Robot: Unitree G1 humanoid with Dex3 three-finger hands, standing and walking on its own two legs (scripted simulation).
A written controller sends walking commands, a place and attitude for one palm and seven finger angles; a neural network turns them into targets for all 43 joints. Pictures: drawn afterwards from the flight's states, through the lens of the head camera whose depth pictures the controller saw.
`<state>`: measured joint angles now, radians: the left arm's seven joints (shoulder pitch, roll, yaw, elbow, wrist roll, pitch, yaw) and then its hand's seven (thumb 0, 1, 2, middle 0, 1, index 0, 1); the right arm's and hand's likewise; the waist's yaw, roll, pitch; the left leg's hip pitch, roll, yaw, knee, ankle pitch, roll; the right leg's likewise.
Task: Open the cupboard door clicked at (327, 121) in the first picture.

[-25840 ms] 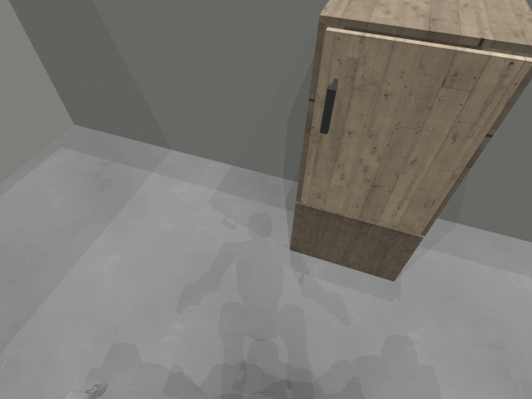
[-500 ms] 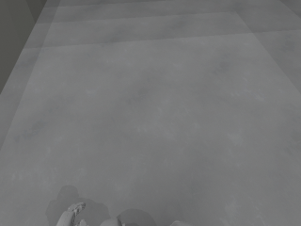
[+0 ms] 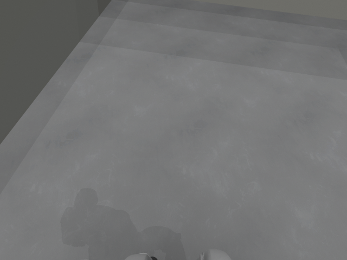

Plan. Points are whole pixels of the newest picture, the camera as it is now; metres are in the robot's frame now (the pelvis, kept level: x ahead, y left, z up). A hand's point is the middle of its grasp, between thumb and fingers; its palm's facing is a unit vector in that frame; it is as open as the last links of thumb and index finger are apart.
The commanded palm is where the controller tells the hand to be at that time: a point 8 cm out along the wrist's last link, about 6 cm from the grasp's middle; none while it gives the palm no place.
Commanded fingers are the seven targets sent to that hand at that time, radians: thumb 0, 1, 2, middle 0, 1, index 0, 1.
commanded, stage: turn to face it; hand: left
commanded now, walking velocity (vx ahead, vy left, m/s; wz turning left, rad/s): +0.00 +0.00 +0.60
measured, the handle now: out of the picture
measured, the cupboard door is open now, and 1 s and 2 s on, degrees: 40 40 40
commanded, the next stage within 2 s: none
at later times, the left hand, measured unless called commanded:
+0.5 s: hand out of the picture +0.04 +0.12 -0.15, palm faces +0.32 -0.91 -0.26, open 7.4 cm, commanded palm none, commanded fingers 0.00 0.90 0.90 -0.20 -0.30 -0.20 -0.30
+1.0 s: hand out of the picture +0.02 +0.16 -0.15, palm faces +0.58 -0.77 -0.28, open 7.4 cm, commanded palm none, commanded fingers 0.00 0.90 0.90 -0.20 -0.30 -0.20 -0.30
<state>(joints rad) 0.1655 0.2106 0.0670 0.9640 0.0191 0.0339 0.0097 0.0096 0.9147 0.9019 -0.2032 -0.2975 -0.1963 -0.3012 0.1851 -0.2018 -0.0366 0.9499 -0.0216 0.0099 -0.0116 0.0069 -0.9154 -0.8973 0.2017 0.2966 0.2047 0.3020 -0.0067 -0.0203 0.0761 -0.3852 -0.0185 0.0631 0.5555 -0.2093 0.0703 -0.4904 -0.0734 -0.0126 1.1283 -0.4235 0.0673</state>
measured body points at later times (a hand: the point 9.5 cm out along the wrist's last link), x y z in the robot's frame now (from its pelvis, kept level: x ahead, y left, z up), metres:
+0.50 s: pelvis +0.04 -0.08 +0.01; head +0.10 -0.08 +0.46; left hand +0.03 +0.17 -0.13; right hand +0.22 -0.31 -0.14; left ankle -0.01 +0.06 -0.66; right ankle +0.04 -0.18 -0.73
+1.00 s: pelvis +0.06 -0.08 +0.00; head +0.10 -0.06 +0.45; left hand -0.01 +0.20 -0.13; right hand +0.27 -0.24 -0.14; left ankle +0.01 +0.03 -0.73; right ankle +0.15 -0.19 -0.71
